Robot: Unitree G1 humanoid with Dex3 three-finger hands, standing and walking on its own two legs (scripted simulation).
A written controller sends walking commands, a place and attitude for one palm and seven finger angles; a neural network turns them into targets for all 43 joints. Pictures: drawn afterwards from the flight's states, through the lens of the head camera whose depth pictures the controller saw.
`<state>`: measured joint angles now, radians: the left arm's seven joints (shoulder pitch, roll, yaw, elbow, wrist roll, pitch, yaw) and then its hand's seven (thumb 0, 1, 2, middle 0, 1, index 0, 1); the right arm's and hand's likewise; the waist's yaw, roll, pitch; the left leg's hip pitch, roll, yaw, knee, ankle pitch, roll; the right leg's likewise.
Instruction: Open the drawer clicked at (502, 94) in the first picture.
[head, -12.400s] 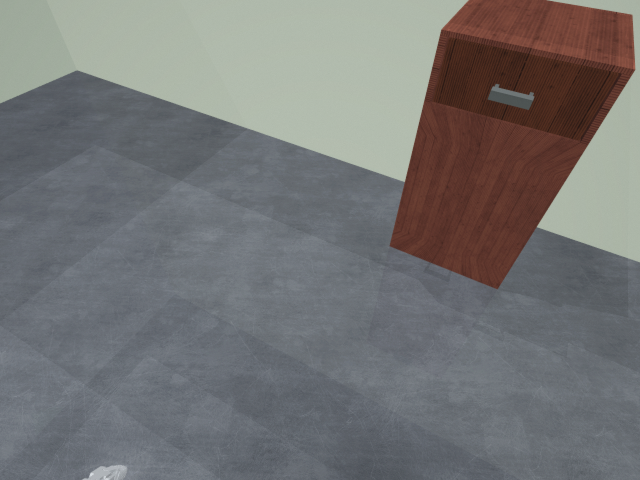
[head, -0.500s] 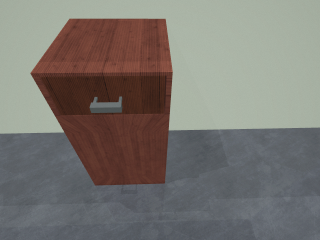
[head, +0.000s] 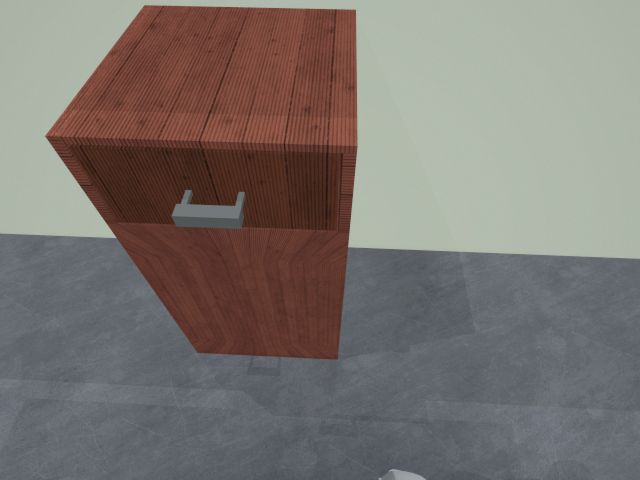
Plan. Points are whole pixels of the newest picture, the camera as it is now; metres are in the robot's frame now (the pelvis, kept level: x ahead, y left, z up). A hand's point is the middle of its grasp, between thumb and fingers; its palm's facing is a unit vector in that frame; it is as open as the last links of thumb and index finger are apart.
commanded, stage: come to a stop and stand still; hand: left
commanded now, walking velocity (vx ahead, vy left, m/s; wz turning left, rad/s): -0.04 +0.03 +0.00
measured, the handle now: (211, 206) +0.50 +0.22 +0.00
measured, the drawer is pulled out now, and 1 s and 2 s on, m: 0.00 0.00 0.00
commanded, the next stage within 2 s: look again from close up in 0.52 s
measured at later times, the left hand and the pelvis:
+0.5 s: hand out of the picture +0.01 +0.13 -0.18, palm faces +0.07 -0.98 -0.17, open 7.3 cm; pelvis -0.01 -0.04 +0.00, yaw +1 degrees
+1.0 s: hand out of the picture +0.00 +0.16 -0.17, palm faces +0.02 -0.98 -0.22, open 7.4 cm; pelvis -0.01 -0.01 +0.00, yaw +0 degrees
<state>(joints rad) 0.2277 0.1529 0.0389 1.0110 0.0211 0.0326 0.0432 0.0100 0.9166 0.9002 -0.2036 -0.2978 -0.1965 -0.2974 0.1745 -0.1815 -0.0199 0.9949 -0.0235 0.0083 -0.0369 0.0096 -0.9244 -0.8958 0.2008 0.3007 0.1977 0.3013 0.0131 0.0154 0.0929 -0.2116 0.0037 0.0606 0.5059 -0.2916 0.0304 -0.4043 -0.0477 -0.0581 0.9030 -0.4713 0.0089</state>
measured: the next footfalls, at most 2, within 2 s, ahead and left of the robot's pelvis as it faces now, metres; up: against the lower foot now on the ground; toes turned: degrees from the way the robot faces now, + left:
right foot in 0.10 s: +0.05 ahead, -0.13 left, +0.00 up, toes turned -4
left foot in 0.40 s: +0.01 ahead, +0.08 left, +0.00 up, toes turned -4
